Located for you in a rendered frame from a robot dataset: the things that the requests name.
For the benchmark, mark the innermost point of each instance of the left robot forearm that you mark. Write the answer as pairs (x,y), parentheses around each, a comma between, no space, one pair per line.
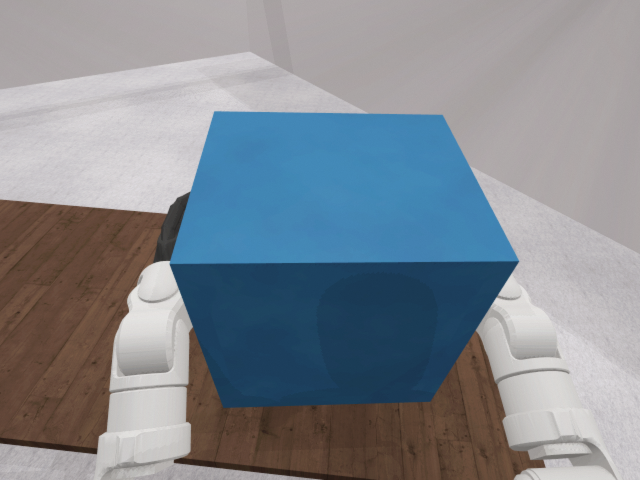
(147,428)

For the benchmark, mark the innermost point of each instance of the table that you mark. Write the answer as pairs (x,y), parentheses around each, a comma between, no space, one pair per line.
(65,276)

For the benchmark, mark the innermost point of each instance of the carton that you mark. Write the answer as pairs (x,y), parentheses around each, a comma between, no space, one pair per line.
(335,258)

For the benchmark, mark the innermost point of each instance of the robot left hand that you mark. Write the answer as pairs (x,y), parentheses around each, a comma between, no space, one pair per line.
(170,229)

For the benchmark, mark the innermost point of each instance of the right robot forearm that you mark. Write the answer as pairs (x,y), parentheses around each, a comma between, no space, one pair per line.
(544,415)

